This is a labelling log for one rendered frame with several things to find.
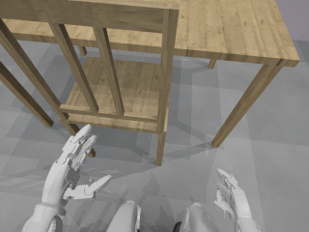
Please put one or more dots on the chair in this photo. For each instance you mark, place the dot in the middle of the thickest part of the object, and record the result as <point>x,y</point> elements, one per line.
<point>108,93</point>

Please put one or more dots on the robot right thigh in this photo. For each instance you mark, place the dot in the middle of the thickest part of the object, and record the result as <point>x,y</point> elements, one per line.
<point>198,219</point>

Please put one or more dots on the robot right hand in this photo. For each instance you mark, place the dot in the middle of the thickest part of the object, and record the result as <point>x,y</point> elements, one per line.
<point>236,204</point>

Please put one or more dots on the table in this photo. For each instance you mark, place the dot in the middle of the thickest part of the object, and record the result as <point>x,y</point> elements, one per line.
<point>247,31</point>

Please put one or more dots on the robot left hand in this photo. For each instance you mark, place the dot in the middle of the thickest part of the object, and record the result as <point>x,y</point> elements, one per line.
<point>65,171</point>

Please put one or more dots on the robot left thigh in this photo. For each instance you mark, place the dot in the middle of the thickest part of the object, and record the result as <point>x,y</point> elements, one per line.
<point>127,219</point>

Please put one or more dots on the right robot forearm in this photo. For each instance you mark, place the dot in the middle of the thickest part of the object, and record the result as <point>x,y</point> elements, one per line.
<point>246,224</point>

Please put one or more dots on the robot thigh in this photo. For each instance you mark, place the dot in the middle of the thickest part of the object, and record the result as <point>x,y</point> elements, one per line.
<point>127,219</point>
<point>198,219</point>

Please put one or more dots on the left robot forearm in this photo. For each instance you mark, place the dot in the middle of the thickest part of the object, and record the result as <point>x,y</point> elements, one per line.
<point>46,218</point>

